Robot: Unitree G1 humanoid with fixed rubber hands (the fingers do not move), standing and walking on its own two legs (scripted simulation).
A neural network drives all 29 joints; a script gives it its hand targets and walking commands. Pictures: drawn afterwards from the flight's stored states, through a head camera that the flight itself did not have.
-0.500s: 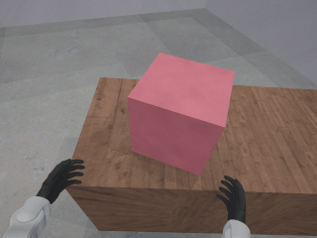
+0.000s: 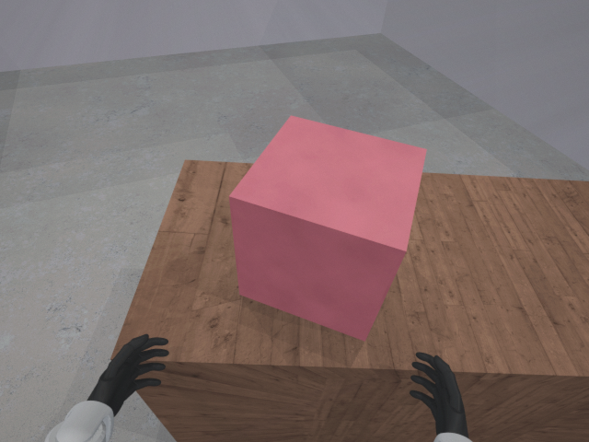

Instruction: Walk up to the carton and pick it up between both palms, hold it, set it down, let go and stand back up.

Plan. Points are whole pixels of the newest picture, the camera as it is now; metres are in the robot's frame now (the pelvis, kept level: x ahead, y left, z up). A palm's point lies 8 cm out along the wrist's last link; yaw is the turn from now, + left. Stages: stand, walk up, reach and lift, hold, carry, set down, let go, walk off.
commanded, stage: set down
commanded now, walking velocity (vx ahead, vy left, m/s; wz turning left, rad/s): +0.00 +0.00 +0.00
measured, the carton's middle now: (327, 226) +0.48 -0.04 +0.00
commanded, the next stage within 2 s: let go in 0.74 s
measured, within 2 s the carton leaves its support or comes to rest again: neither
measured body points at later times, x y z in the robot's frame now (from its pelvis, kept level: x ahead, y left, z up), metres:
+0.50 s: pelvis -0.02 -0.04 +0.00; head -0.04 -0.04 +0.45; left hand +0.16 +0.20 -0.06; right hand +0.18 -0.23 -0.06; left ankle -0.04 +0.10 -0.74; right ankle +0.00 -0.12 -0.74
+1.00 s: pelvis -0.03 -0.04 +0.00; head -0.03 -0.03 +0.45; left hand +0.14 +0.20 -0.08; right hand +0.16 -0.24 -0.08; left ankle -0.04 +0.10 -0.74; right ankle +0.00 -0.12 -0.74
